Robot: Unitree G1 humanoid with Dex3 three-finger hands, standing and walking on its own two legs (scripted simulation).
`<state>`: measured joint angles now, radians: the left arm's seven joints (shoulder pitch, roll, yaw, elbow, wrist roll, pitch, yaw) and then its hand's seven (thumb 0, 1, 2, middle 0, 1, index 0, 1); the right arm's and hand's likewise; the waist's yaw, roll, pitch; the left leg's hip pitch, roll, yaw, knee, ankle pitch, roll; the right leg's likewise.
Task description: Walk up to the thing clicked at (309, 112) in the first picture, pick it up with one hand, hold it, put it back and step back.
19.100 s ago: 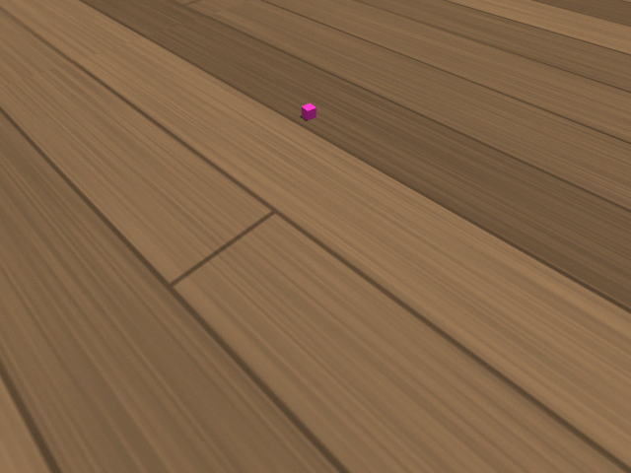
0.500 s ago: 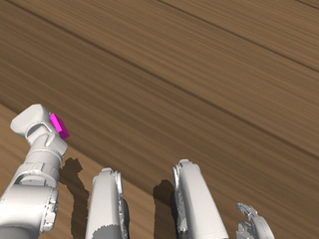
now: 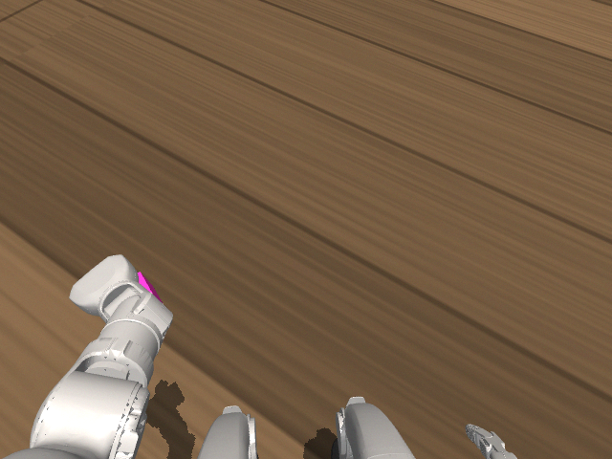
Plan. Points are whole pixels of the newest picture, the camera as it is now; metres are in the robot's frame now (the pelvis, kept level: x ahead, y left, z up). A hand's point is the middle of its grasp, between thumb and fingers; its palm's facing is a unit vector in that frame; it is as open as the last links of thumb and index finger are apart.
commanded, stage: lift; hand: left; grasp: from above
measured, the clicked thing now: (137, 303) +0.37 +0.25 -0.13
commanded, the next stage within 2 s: hold in 0.32 s
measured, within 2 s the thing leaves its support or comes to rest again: neither
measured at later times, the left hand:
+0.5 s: hand (98, 295) +0.34 +0.26 -0.01, palm faces -0.31 -0.33 -0.89, open 8.5 cm
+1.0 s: hand (87, 283) +0.34 +0.25 +0.03, palm faces -0.29 -0.31 -0.91, open 8.5 cm
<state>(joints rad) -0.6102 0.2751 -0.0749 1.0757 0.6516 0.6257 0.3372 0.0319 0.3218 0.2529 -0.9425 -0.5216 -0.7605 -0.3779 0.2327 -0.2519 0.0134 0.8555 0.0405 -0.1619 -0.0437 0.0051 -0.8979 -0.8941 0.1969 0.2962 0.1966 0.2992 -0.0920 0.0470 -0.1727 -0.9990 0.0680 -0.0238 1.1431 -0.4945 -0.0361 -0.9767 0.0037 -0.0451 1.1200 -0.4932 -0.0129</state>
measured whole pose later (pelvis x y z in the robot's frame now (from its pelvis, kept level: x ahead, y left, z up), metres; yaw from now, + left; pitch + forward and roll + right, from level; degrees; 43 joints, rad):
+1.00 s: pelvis +0.03 +0.01 +0.08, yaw +0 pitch +6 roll +0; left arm -0.51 0.22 -0.18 0.96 0.69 0.67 0.25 0.03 0.32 0.24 -0.87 -0.45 -0.77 -0.38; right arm 0.23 -0.26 0.02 0.82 0.05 -0.15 0.04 0.01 -0.90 -0.89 0.20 0.30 0.20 0.30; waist -0.02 0.04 -0.08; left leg -0.42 0.03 0.03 0.62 -0.31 -0.01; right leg -0.41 -0.02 -0.01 0.62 -0.32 0.01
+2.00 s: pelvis +0.02 +0.01 +0.08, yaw +0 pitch +3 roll +0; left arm -0.46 0.19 -0.24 0.81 0.69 0.80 0.19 0.03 0.29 0.32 -0.92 -0.53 -0.73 -0.43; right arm 0.16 -0.26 0.04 0.79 0.05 -0.14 0.05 0.01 -0.91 -0.90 0.19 0.30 0.19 0.30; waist 0.01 0.04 -0.06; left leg -0.32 0.03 0.03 0.54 -0.27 -0.02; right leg -0.33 -0.02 -0.01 0.56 -0.29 0.01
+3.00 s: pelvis -0.01 +0.01 +0.01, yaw -1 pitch +20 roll -1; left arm -0.71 0.23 -0.05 1.32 0.75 0.53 0.52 0.06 0.32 0.24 -0.89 -0.52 -0.77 -0.38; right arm 0.22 -0.28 -0.03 0.83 -0.03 -0.19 0.10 0.01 -0.88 -0.88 0.20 0.30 0.20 0.30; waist -0.09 -0.02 -0.13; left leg -0.97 0.06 0.01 1.08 -0.45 -0.02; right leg -0.95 0.00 -0.01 1.06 -0.45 0.01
